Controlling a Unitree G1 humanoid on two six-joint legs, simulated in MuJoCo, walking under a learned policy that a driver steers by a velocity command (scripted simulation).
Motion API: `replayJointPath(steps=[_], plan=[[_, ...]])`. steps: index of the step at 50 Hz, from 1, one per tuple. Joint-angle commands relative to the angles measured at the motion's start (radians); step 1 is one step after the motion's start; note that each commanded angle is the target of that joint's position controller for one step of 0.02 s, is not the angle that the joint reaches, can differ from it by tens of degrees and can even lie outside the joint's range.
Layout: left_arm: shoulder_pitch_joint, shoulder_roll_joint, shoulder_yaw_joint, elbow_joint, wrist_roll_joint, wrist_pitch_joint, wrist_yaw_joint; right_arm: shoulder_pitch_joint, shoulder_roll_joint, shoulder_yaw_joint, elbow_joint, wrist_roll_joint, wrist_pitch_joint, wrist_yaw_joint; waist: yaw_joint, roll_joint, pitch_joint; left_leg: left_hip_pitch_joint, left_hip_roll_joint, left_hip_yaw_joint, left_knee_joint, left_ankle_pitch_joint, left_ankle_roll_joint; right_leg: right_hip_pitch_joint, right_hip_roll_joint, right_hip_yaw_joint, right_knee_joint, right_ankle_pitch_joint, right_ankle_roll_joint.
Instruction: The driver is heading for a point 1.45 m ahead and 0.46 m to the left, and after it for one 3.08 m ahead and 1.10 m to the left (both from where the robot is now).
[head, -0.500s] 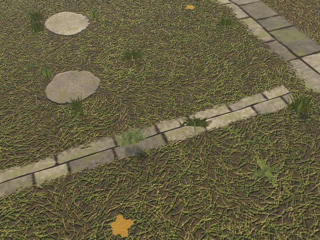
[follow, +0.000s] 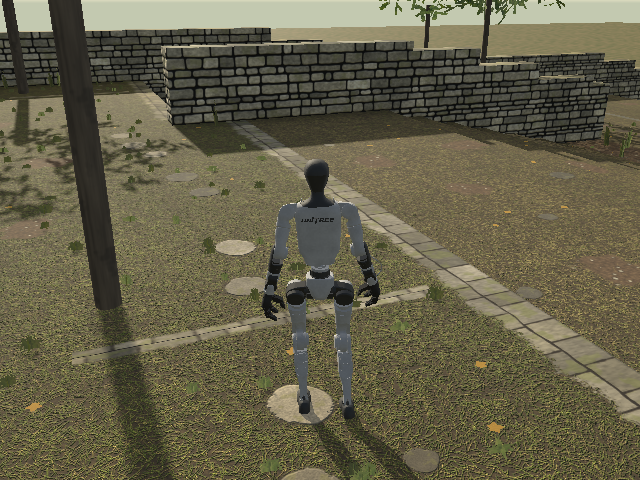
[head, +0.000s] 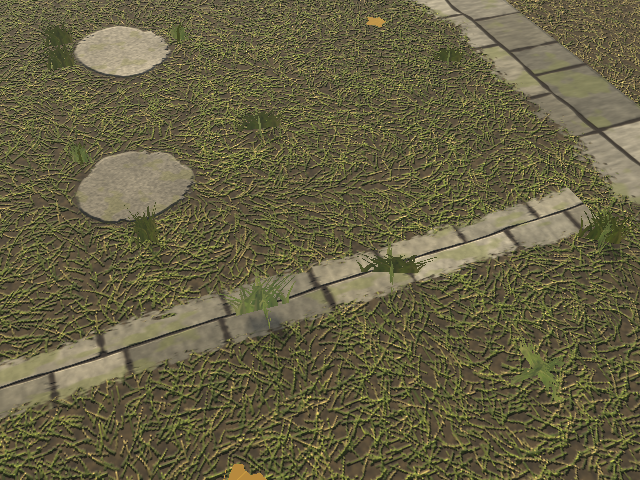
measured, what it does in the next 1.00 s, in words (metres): walks ahead, turning left: right foot, then left foot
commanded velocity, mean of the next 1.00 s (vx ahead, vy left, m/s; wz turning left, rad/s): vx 0.94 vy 0.00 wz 0.49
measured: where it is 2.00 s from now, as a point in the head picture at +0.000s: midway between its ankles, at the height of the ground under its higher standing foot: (132, 159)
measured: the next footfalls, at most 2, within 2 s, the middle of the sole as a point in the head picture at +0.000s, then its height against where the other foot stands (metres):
right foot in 0.38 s outside the picture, level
left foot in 0.86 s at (261, 336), level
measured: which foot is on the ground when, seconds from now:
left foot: down 0.00-0.40, up 0.42-0.84, down 0.86-1.00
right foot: up 0.00-0.36, down 0.38-0.86, up 0.88-1.00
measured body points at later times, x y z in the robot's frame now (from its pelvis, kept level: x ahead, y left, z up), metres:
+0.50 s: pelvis +0.37 -0.02 -0.01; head +0.40 -0.01 +0.44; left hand +0.48 +0.25 -0.14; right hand +0.36 -0.27 -0.15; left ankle +0.16 +0.09 -0.61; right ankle +0.44 -0.09 -0.73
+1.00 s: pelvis +0.81 +0.10 -0.02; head +0.83 +0.10 +0.43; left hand +0.84 +0.39 -0.11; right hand +0.97 -0.14 -0.16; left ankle +0.83 +0.11 -0.73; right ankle +0.81 -0.09 -0.61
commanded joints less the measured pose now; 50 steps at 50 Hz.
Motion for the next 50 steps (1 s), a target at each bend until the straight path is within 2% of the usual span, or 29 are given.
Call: replayJointPath(steps=[1,2,4,7,11,13,15,17,18,19,20,21,22,23,24,26,29,33,36,39,41,42,43,44,45,46,47,48,50], plan=[[-0.263,0.056,0.004,-0.183,0.02,-0.052,-0.033,0.242,-0.119,-0.026,0.038,-0.013,0.003,-0.007,-0.076,0.102,0.13,0.408,0.385,-0.672,-0.378,-0.491,0.153,-0.746,-0.061,0.006,0.419,0.151,-0.044],[-0.234,0.057,0.005,-0.172,0.022,-0.055,-0.046,0.204,-0.118,-0.024,0.021,-0.011,-0.005,-0.004,-0.045,0.065,0.099,0.37,0.343,-0.579,-0.398,-0.414,0.143,-0.695,-0.087,-0.001,0.414,0.198,-0.03],[-0.217,0.052,0.007,-0.171,0.036,-0.038,-0.063,0.19,-0.087,-0.01,0.02,-0.001,-0.021,-0.006,-0.005,0.079,0.101,0.299,0.284,-0.452,-0.452,-0.301,0.12,-0.64,-0.115,-0.031,0.381,0.233,0.006],[-0.323,0.046,0.0,-0.218,0.029,-0.011,-0.069,0.262,-0.069,0.0,0.044,0.008,-0.035,-0.007,-0.018,0.081,0.163,0.274,0.221,-0.309,-0.49,-0.076,0.115,-0.689,-0.112,-0.1,0.344,0.301,0.031],[-0.504,0.022,-0.023,-0.305,0.02,-0.006,-0.075,0.313,-0.048,0.014,0.049,0.015,-0.045,-0.005,-0.041,0.071,0.221,0.204,0.171,-0.167,-0.542,0.274,0.117,-0.59,-0.074,-0.192,0.074,0.397,0.039],[-0.564,0.016,-0.033,-0.344,0.01,-0.008,-0.075,0.315,-0.074,0.013,0.054,0.016,-0.051,-0.014,-0.039,0.104,0.234,0.209,0.208,-0.14,-0.603,0.452,0.117,-0.476,-0.063,-0.217,-0.065,0.442,0.012],[-0.536,0.032,-0.032,-0.353,0.006,-0.008,-0.062,0.309,-0.105,0.013,0.052,0.02,-0.054,-0.01,-0.014,0.119,0.184,0.281,0.221,-0.092,-0.506,0.861,0.105,-0.357,-0.015,-0.239,-0.118,0.412,-0.028],[-0.396,0.091,-0.012,-0.334,0.006,-0.015,-0.035,0.304,-0.154,0.004,0.059,0.009,-0.044,-0.017,0.074,0.165,0.064,0.366,0.246,-0.097,-0.273,1.286,0.093,-0.176,0.055,-0.222,-0.128,0.312,-0.056],[-0.21,0.141,0.01,-0.286,0.001,-0.019,-0.017,0.28,-0.19,-0.007,0.055,0.0,-0.032,-0.025,0.158,0.19,-0.044,0.341,0.251,-0.111,-0.066,1.303,0.087,0.021,0.076,-0.192,-0.133,0.236,-0.065],[0.018,0.181,0.03,-0.224,0.003,-0.024,-0.001,0.231,-0.202,-0.013,0.044,-0.001,-0.022,-0.028,0.274,0.165,-0.14,0.216,0.218,-0.102,0.219,1.136,0.079,0.279,0.031,-0.148,-0.206,0.249,-0.071],[0.172,0.278,0.056,-0.199,0.031,-0.029,0.016,0.252,-0.099,0.006,0.014,-0.009,-0.022,-0.019,0.272,0.042,-0.277,-0.019,0.131,-0.1,0.581,0.593,0.089,0.535,-0.217,0.118,-0.202,-0.132,-0.068],[0.128,0.3,0.064,-0.2,0.053,-0.033,-0.004,0.377,0.033,0.028,-0.021,0.061,-0.031,0.001,0.12,-0.241,-0.398,-0.341,-0.019,-0.167,0.897,-0.119,0.075,0.68,-0.457,0.707,-0.458,-0.531,-0.136],[0.003,0.221,0.057,-0.215,0.038,-0.031,-0.019,0.272,-0.085,0.002,-0.031,0.058,-0.026,-0.009,0.11,-0.111,-0.249,-0.427,0.042,-0.195,0.943,-0.015,0.102,0.529,-0.41,0.701,-0.571,-0.578,-0.102],[-0.079,0.14,0.037,-0.221,0.034,-0.043,-0.019,0.188,-0.099,-0.005,-0.052,0.05,-0.019,-0.007,0.085,-0.018,-0.103,-0.442,0.092,-0.17,0.911,0.076,0.099,0.367,-0.395,0.497,-0.553,-0.378,-0.088],[-0.097,0.097,0.029,-0.207,0.035,-0.054,-0.021,0.16,-0.072,-0.001,-0.055,0.039,-0.012,-0.002,0.06,0.06,-0.031,-0.404,0.127,-0.166,0.869,0.098,0.1,0.232,-0.367,0.363,-0.572,-0.192,-0.074],[-0.075,0.043,0.011,-0.16,0.025,-0.065,-0.013,0.153,-0.013,0.001,-0.079,0.003,0.02,0.019,0.0,0.019,0.038,-0.348,0.168,-0.165,0.823,0.102,0.086,0.069,-0.309,0.146,-0.597,-0.045,-0.02],[-0.045,0.038,0.009,-0.13,-0.005,-0.084,-0.016,0.056,0.014,0.005,-0.142,0.001,0.062,0.039,-0.024,-0.009,0.11,-0.447,0.201,-0.131,0.799,0.161,0.064,0.025,-0.276,-0.065,-0.643,0.107,0.03],[-0.015,0.043,0.004,-0.125,0.008,-0.1,-0.02,-0.106,-0.002,0.015,-0.212,0.017,0.074,0.057,-0.013,-0.011,0.171,-0.466,0.154,-0.017,0.59,0.375,0.074,0.006,-0.169,-0.317,-0.681,0.391,0.08],[0.045,0.084,0.002,-0.115,0.0,-0.099,0.002,-0.221,-0.024,0.023,-0.266,0.008,0.067,0.067,-0.007,0.023,0.219,-0.43,0.116,0.085,0.337,0.406,0.098,0.109,-0.181,-0.404,-0.675,0.774,0.094],[0.071,0.185,0.015,-0.141,-0.003,-0.08,0.038,-0.177,-0.068,0.016,-0.263,0.011,0.06,0.069,-0.052,-0.036,0.131,-0.282,0.01,0.167,0.224,0.37,0.138,0.278,-0.234,-0.429,-0.485,1.435,0.11],[0.018,0.239,0.036,-0.172,0.012,-0.041,0.053,0.064,-0.145,-0.015,-0.203,0.016,0.063,0.054,-0.183,-0.077,0.0,-0.035,-0.055,0.163,0.211,0.26,0.172,0.305,-0.266,-0.401,-0.178,1.6,0.091],[-0.04,0.253,0.044,-0.199,0.019,-0.025,0.048,0.278,-0.197,-0.044,-0.141,0.018,0.065,0.039,-0.278,-0.071,-0.097,0.178,-0.067,0.107,0.182,0.191,0.203,0.239,-0.274,-0.365,0.097,1.521,0.066],[-0.113,0.262,0.058,-0.219,0.0,-0.019,0.032,0.371,-0.231,-0.084,-0.118,0.05,0.075,0.018,-0.351,0.056,-0.15,0.406,-0.043,-0.01,0.032,0.167,0.243,0.064,-0.138,-0.36,0.537,1.025,0.061],[-0.1,0.071,0.007,-0.27,0.022,-0.035,0.0,0.234,-0.28,-0.087,-0.119,0.036,0.076,0.01,-0.151,0.263,-0.003,0.432,0.082,-0.247,0.126,0.306,0.278,-0.34,0.011,-0.284,0.866,-0.045,0.073],[-0.087,0.066,-0.002,-0.392,-0.004,-0.059,0.001,0.189,-0.361,-0.1,-0.16,-0.001,0.087,0.016,-0.086,0.238,-0.209,0.625,0.232,-0.743,-0.077,0.075,0.495,-0.586,0.058,-0.074,1.01,-0.079,0.106],[-0.133,0.098,-0.011,-0.405,0.01,-0.089,-0.002,0.19,-0.304,-0.093,-0.171,-0.011,0.084,0.005,-0.087,0.07,-0.126,0.539,0.302,-0.897,-0.287,-0.188,0.446,-0.676,-0.012,0.01,0.898,-0.018,0.096],[-0.167,0.12,-0.01,-0.41,0.012,-0.096,-0.006,0.174,-0.226,-0.074,-0.154,-0.01,0.076,-0.003,-0.045,-0.045,-0.003,0.394,0.281,-0.844,-0.328,-0.224,0.388,-0.661,-0.064,0.022,0.762,0.04,0.095],[-0.177,0.111,-0.014,-0.397,0.031,-0.087,-0.002,0.14,-0.211,-0.067,-0.154,-0.005,0.063,-0.005,0.001,-0.089,0.061,0.247,0.237,-0.756,-0.334,-0.137,0.347,-0.598,-0.087,0.011,0.694,0.055,0.103],[-0.155,0.105,-0.022,-0.395,0.06,-0.041,-0.005,0.099,-0.187,-0.05,-0.175,0.011,0.026,-0.017,0.058,-0.096,0.085,0.047,0.155,-0.617,-0.335,0.009,0.323,-0.477,-0.133,0.011,0.571,0.062,0.142]])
